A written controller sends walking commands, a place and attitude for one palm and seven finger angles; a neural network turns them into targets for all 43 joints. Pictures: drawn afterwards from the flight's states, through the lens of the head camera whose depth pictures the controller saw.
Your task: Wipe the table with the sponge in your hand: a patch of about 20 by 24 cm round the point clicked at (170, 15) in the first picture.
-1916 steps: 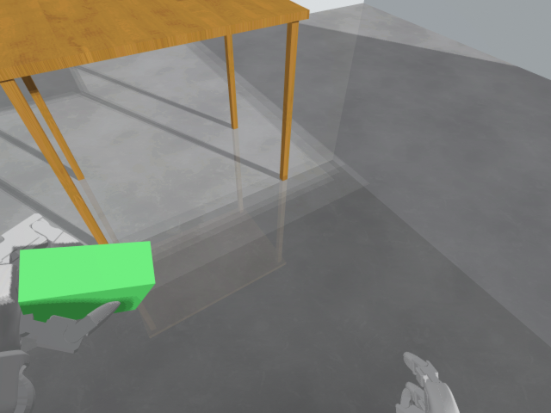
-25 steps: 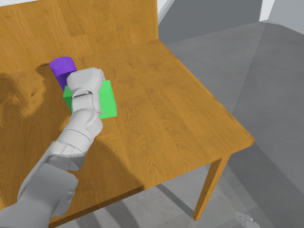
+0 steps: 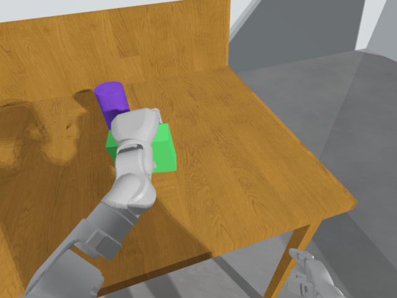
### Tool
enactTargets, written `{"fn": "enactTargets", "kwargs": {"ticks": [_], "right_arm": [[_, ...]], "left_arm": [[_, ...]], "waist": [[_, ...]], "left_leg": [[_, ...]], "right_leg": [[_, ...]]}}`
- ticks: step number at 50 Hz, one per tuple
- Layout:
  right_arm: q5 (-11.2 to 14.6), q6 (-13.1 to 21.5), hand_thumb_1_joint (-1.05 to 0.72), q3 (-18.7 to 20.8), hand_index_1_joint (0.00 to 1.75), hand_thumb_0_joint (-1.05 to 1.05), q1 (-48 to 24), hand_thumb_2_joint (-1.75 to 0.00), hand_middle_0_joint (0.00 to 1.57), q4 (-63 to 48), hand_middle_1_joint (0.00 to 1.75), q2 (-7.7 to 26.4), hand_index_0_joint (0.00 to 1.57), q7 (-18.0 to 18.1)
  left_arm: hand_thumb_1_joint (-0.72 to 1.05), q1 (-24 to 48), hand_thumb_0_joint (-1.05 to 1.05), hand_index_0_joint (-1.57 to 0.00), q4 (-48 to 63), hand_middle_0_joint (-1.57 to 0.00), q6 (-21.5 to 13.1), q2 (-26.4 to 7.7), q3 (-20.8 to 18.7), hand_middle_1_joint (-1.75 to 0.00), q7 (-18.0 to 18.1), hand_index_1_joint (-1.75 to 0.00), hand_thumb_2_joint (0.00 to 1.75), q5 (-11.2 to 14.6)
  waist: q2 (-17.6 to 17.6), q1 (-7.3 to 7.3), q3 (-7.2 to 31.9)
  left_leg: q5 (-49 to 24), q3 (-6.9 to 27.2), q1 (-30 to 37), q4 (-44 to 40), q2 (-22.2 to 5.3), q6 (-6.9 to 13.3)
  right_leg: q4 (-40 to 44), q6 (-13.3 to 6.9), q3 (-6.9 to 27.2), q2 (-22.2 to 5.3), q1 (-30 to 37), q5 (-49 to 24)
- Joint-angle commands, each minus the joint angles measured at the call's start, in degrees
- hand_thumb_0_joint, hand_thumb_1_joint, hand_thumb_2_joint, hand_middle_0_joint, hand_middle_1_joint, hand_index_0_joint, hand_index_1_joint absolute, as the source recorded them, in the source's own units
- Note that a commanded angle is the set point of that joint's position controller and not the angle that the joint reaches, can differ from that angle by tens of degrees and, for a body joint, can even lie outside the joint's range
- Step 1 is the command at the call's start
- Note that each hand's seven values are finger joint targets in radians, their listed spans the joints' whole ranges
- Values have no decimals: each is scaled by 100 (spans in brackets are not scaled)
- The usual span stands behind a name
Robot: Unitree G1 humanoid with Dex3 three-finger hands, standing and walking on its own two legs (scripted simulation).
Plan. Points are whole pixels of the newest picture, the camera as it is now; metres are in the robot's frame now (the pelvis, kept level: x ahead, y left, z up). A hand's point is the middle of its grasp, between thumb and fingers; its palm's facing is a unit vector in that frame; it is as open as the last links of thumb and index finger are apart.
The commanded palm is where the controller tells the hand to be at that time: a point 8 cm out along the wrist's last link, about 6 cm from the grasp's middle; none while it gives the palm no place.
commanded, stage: wipe back along the third lane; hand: left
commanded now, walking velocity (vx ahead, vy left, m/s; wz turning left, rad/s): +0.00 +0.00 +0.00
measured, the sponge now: (146, 156) +0.38 +0.17 +0.11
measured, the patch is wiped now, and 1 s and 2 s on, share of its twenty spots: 1.00 1.00 1.00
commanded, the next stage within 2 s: slide back across to the middle lane in 0.88 s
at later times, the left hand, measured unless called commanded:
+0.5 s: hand (151, 159) +0.32 +0.13 +0.16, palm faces +0.21 -0.26 -0.94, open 9.1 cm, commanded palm +0.27 +0.12 +0.17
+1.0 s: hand (163, 182) +0.27 +0.10 +0.16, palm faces +0.26 -0.42 -0.87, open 9.1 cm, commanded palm +0.22 +0.10 +0.18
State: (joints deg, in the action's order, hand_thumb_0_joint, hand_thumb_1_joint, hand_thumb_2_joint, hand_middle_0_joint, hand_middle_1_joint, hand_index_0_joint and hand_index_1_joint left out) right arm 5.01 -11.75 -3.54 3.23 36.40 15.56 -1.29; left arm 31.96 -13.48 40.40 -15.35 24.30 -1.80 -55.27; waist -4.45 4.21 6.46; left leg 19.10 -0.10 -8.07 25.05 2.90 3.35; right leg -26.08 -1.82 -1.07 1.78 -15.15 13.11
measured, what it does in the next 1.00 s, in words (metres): stands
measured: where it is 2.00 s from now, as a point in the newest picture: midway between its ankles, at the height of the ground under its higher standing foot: outside the picture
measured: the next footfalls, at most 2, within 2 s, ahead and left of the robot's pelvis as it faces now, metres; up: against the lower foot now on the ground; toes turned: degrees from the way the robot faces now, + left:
none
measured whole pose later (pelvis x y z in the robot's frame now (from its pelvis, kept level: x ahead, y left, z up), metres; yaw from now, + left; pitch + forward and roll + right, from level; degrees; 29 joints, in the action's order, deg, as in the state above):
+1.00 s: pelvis -0.02 -0.03 -0.01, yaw -1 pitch -1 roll +0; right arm 4.7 -18.2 -3.9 2.0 30.0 14.6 -4.3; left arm 5.6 23.1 37.3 -15.1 21.5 1.9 -48.7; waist -5.2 5.4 5.0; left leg 21.1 -1.0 -7.4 29.9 0.9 1.1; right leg -31.4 -4.1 -0.8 3.8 -15.2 14.8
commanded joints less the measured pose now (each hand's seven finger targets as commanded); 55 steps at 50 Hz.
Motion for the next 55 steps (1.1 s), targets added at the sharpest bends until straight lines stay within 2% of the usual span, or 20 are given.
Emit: {"fn": "enactTargets", "kwargs": {"ticks": [1, 5, 10, 13, 15, 17, 21, 24, 26, 29, 31, 35, 39, 40, 44, 46, 48, 51, 54, 55], "right_arm": [[27, 223, -90, 164, 30, 0, -1284, -90, 20, -1077, 30, 453, 20, -46], [16, 186, -90, 162, 30, 0, -1281, -90, 20, -1077, 30, 450, 20, -74], [14, 108, -90, 145, 30, 0, -1358, -90, 20, -1185, 30, 417, 20, -150], [22, 30, -90, 151, 30, 0, -1394, -90, 20, -1224, 30, 405, 20, -200], [19, 14, -90, 143, 30, 0, -1414, -90, 20, -1309, 30, 390, 20, -235], [31, -42, -90, 143, 30, 0, -1462, -90, 20, -1324, 30, 400, 20, -245], [39, -107, -90, 138, 30, 0, -1476, -90, 20, -1416, 30, 389, 20, -286], [45, -160, -90, 140, 30, 0, -1505, -90, 20, -1462, 30, 387, 20, -262], [40, -186, -90, 136, 30, 0, -1443, -90, 20, -1458, 30, 388, 20, -265], [39, -211, -90, 138, 30, 0, -1514, -90, 20, -1550, 30, 372, 20, -256], [33, -238, -90, 150, 30, 0, -1443, -90, 20, -1514, 30, 378, 20, -266], [24, -259, -90, 161, 30, 0, -1449, -90, 20, -1623, 30, 347, 20, -312], [44, -328, -90, 166, 30, 0, -1535, -90, 20, -1687, 30, 344, 20, -326], [25, -318, -90, 179, 30, 0, -1447, -90, 20, -1702, 30, 329, 20, -322], [27, -373, -90, 169, 30, 0, -1531, -90, 20, -1740, 30, 323, 20, -311], [16, -372, -90, 176, 30, 0, -1443, -90, 20, -1742, 30, 317, 20, -297], [2, -387, -90, 184, 30, 0, -1431, -90, 20, -1702, 30, 344, 20, -264], [-9, -342, -90, 176, 30, 0, -1386, -90, 20, -1714, 30, 320, 20, -186], [-30, -313, -90, 156, 30, 0, -1459, -90, 20, -1723, 30, 323, 20, -74], [-46, -283, -90, 144, 30, 0, -1433, -90, 20, -1755, 30, 292, 20, -47]], "left_arm": [[10, 1013, 0, -120, 743, -120, 8, 345, 116, -160, -213, -160, 130, 349], [10, 881, 0, -120, 836, -120, 12, 199, -50, -160, -153, -160, 130, 378], [10, 525, 0, -120, 1330, -120, 35, 328, 75, -160, -143, -160, 130, 449], [10, 308, 0, -120, 1606, -120, 30, 374, 150, -160, -145, -160, 130, 457], [10, 42, 0, -120, 1915, -120, 6, 435, 210, -160, -138, -160, 130, 519], [10, -195, 0, -120, 2083, -120, -1, 305, 97, -160, -124, -160, 130, 559], [10, -519, 0, -120, 2567, -120, -21, 434, 244, -160, -109, -160, 130, 652], [10, -449, 0, -120, 2894, -120, -60, 212, 38, -160, -76, -160, 130, 704], [10, -617, 0, -120, 2899, -120, -61, 335, 190, -160, -58, -160, 130, 688], [10, -704, 0, -120, 3226, -120, -112, 206, 45, -160, -15, -160, 130, 741], [10, -881, 0, -120, 3140, -120, -105, 352, 197, -160, 2, -160, 130, 718], [10, -1302, 0, -120, 3504, -120, -140, 327, 157, -160, 51, -160, 130, 771], [10, -1487, 0, -120, 3885, -120, -202, 216, 52, -160, 67, -160, 130, 848], [10, -1702, 0, -120, 3843, -120, -200, 241, 62, -160, 90, -160, 130, 835], [10, -2036, 0, -120, 4151, -120, -264, 1, -207, -160, 138, -160, 130, 924], [10, -2149, 0, -120, 4107, -120, -273, 68, -122, -160, 165, -160, 130, 940], [10, -2067, 0, -120, 4106, -120, -295, -24, -210, -160, 183, -160, 130, 930], [10, -2107, 0, -120, 4065, -120, -305, -395, -623, -160, 268, -160, 130, 950], [10, -1879, 0, -120, 4277, -120, -346, -880, -1137, -160, 319, -160, 130, 966], [10, -1841, 0, -120, 4243, -120, -336, -823, -1076, -160, 315, -160, 130, 951]], "waist": [[698, -76, 928], [882, -48, 959], [971, -24, 973], [806, -9, 845], [882, 25, 974], [888, 35, 765], [796, 37, 692], [838, 17, 621], [818, 6, 531], [805, 36, 664], [796, 11, 561], [802, 75, 725], [900, 15, 534], [973, 70, 545], [824, 78, 424], [889, 45, 330], [748, 29, 255], [857, 45, 259], [754, 78, 372], [772, 83, 435]], "left_leg": [[-2483, 89, -291, -203, -236, -134], [-2509, 128, -332, -138, -260, -131], [-2624, 113, -338, -60, -265, -112], [-2648, 132, -312, -44, -287, -144], [-2745, 135, -279, 2, -283, -110], [-2567, 107, -375, -29, -306, -124], [-2528, 120, -365, -7, -315, -105], [-2316, 137, -423, -11, -335, -75], [-2212, 116, -470, -9, -327, -91], [-2093, 127, -505, 11, -327, -58], [-2053, 100, -514, 36, -329, -75], [-2170, 79, -574, 107, -307, -42], [-1915, 81, -678, 78, -338, -35], [-1933, 25, -704, 113, -312, -17], [-1772, 23, -747, 75, -316, -14], [-1712, -17, -795, 106, -309, -12], [-1554, -43, -808, 93, -302, -28], [-1371, -66, -875, 96, -279, -12], [-1213, -78, -840, 96, -237, -3], [-1280, -108, -865, 109, -218, 2]], "right_leg": [[-118, -354, -113, 32, 991, -1854], [-204, -360, -111, 51, 1007, -1840], [-265, -343, -96, 34, 1106, -2037], [-302, -364, -106, 54, 1003, -1972], [-351, -359, -101, 41, 1118, -2065], [-317, -345, -65, 37, 1095, -2007], [-344, -356, -40, 34, 1060, -1956], [-324, -373, 50, 58, 1011, -1786], [-335, -358, 32, 43, 976, -1669], [-352, -369, 124, 52, 1050, -1604], [-352, -354, 97, 42, 975, -1542], [-424, -345, 174, 25, 1211, -1791], [-357, -324, 298, 48, 1139, -1570], [-351, -293, 279, 17, 1215, -1595], [-266, -297, 472, 32, 1216, -1513], [-214, -256, 460, -1, 1192, -1404], [-176, -254, 504, 7, 1089, -1168], [-61, -232, 671, -20, 1155, -881], [53, -242, 940, -37, 1201, -565], [33, -222, 861, -78, 1279, -607]]}}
